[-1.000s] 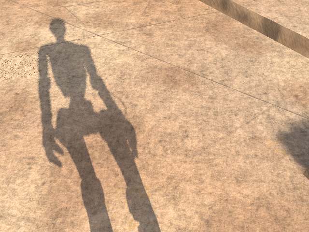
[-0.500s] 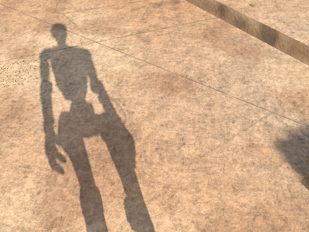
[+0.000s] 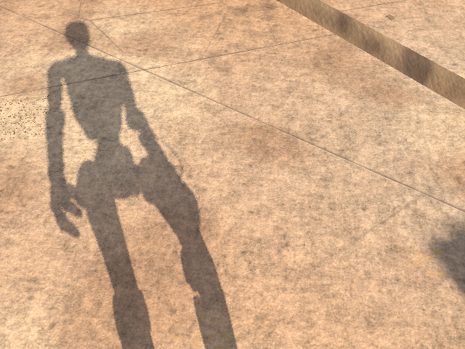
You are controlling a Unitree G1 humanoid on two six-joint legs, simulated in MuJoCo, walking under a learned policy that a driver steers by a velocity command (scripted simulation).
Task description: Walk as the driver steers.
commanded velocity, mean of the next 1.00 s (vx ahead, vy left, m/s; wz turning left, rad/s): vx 0.48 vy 0.00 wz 0.00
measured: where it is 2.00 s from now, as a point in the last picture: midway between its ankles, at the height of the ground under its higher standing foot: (233, 193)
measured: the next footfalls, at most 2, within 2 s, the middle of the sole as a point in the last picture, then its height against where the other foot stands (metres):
right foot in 0.32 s outside the picture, level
left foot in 0.88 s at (205, 296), level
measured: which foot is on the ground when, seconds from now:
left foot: down 0.00-0.34, up 0.36-0.86, down 0.88-1.00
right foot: up 0.00-0.30, down 0.32-0.90, up 0.92-1.00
